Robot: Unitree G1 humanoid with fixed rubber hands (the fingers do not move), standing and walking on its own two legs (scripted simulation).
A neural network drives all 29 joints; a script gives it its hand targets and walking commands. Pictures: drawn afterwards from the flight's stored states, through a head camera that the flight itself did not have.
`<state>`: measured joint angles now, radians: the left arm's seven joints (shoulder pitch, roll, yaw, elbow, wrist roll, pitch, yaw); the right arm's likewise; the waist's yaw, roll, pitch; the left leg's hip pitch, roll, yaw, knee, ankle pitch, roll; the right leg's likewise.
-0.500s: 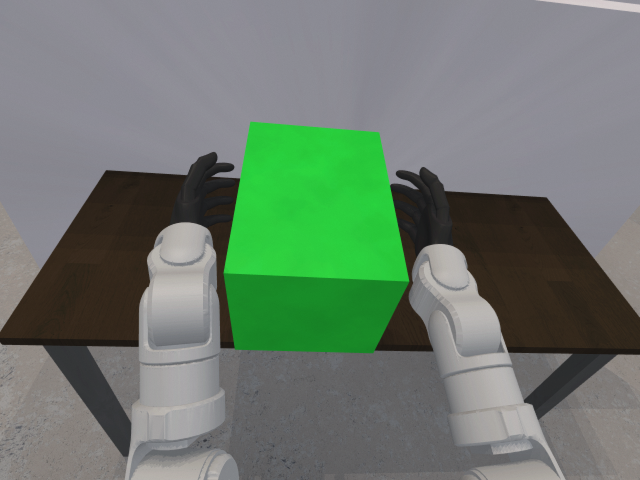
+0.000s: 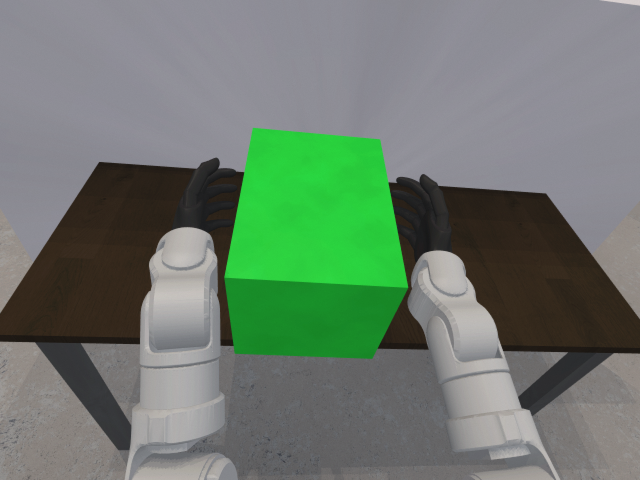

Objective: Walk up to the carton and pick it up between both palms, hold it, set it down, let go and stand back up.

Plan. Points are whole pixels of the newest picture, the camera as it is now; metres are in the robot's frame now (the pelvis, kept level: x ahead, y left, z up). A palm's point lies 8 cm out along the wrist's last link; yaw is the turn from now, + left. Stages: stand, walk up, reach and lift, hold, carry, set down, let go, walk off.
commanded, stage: hold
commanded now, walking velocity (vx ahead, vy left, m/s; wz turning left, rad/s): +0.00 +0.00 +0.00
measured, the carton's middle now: (311, 240) +0.40 +0.02 +0.11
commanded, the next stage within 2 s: none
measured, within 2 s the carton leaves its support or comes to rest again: neither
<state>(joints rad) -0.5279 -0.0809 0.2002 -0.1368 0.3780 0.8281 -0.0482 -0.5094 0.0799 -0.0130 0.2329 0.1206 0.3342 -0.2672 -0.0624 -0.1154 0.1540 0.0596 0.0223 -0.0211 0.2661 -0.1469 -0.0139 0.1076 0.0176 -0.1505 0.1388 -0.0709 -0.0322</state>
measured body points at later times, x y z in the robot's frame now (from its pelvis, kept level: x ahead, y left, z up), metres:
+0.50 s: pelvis +0.01 +0.01 +0.00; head +0.00 +0.06 +0.45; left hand +0.36 +0.16 +0.18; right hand +0.36 -0.12 +0.18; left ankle +0.02 +0.12 -0.75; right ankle +0.02 -0.09 -0.75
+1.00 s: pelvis +0.00 +0.00 +0.00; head -0.01 +0.05 +0.45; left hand +0.36 +0.15 +0.18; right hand +0.36 -0.12 +0.17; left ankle +0.02 +0.12 -0.75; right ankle +0.02 -0.09 -0.75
